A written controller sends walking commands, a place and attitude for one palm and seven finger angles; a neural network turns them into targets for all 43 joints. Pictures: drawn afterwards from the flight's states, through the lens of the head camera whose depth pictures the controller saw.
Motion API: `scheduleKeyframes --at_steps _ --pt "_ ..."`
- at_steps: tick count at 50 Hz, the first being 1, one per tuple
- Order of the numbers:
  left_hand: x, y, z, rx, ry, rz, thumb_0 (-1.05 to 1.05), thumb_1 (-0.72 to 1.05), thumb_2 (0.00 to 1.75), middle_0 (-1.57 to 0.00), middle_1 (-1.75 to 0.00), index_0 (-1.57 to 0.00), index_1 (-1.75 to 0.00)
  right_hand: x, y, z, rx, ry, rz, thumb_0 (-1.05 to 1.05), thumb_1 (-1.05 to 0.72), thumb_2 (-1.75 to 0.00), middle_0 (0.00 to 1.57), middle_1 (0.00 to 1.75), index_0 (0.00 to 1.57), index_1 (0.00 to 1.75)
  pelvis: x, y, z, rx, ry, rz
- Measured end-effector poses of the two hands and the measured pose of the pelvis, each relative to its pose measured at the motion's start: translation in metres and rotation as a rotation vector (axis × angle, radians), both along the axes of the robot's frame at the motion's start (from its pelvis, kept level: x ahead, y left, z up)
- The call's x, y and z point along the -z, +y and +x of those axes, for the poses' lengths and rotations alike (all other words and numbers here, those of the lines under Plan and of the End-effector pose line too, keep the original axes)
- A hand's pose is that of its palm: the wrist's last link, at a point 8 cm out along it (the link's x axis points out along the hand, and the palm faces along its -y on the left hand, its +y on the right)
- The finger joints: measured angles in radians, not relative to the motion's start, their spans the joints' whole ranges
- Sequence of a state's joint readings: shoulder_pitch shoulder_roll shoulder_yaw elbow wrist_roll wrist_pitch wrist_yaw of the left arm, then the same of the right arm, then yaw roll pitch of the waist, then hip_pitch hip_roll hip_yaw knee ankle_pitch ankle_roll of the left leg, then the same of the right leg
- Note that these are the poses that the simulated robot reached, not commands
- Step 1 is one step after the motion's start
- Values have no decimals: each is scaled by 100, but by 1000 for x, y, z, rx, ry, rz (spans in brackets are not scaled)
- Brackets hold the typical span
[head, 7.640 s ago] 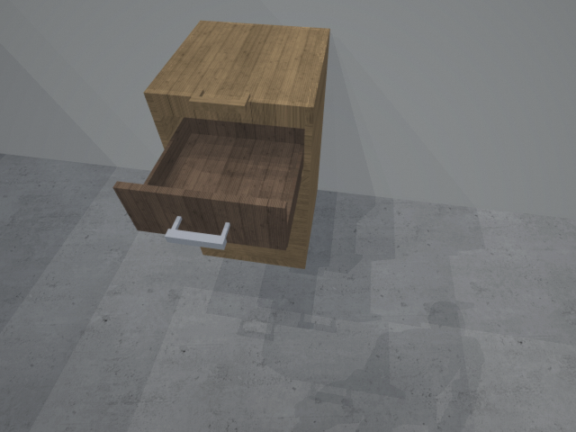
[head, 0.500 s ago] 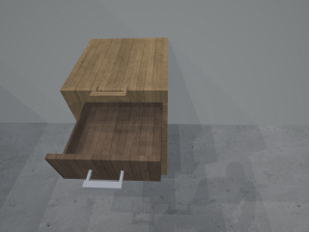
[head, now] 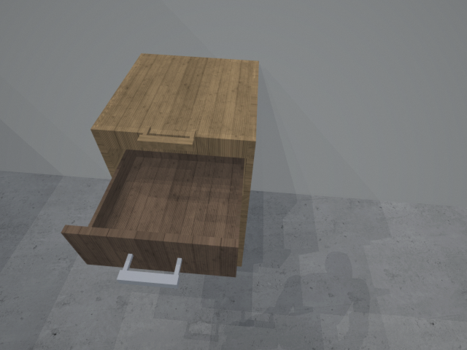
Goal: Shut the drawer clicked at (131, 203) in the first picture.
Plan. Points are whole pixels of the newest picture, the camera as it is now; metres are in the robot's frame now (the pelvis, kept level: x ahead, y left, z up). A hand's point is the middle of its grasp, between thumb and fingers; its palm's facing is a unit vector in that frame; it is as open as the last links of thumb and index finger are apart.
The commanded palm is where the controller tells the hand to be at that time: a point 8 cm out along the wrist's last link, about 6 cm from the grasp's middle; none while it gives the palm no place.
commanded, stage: look again from close up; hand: left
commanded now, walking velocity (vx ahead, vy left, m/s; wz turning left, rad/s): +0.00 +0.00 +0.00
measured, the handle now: (151, 269) +0.31 +0.21 -0.16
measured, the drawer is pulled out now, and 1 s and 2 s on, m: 0.27 0.27 0.27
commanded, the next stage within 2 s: raise the hand and make a fist in 0.50 s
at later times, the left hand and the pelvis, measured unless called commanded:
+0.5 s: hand out of the picture -0.01 +0.18 -0.18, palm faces +0.02 -0.99 -0.16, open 7.4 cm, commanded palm none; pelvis +0.00 +0.02 +0.00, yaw +0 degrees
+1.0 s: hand out of the picture +0.13 +0.14 -0.05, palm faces -0.08 -0.99 +0.08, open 6.1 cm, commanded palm +0.09 +0.24 -0.07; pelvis -0.06 +0.02 -0.07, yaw +1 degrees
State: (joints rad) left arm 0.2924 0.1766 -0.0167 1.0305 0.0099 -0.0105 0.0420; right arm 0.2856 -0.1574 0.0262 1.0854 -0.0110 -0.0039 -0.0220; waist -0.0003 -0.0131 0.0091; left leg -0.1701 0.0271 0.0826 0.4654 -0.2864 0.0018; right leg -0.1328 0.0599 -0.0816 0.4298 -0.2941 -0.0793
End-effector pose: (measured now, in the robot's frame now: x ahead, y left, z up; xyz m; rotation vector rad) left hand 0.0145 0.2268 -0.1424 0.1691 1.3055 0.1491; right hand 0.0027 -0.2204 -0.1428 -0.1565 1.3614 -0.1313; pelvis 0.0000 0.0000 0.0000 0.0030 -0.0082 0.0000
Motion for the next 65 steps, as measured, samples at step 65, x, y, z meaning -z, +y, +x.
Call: scheduleKeyframes --at_steps 65 --pt "-91 -13 95 292 -1357 -219 1 90 90 -73 -88 -72 -87 38 45 132 -244 -788 71 1 -90 -89 20 30 21 30 116 6 -87 -60 269 -54"
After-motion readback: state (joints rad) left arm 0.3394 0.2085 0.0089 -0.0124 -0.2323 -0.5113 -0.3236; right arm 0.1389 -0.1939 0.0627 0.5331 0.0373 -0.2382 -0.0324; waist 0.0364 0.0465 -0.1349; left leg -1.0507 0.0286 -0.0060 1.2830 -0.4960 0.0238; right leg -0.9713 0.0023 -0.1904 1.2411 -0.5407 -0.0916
